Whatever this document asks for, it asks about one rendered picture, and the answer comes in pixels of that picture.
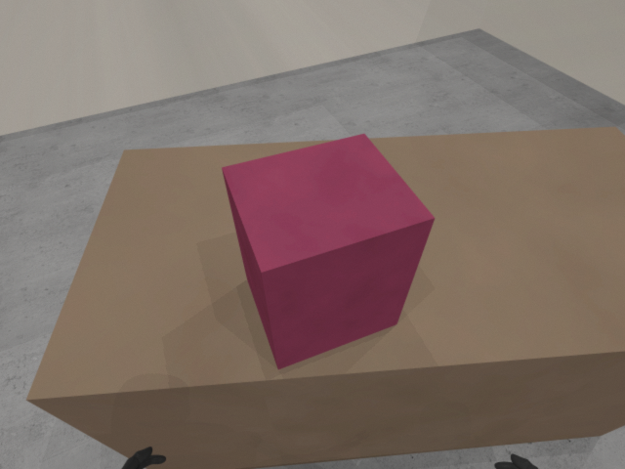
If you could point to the pedestal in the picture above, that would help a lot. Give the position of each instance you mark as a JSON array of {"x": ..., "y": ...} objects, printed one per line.
[{"x": 512, "y": 331}]

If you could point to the carton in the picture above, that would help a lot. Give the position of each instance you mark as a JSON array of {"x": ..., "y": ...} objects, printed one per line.
[{"x": 331, "y": 238}]

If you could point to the robot left hand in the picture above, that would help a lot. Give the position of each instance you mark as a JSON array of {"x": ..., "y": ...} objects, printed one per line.
[{"x": 142, "y": 458}]

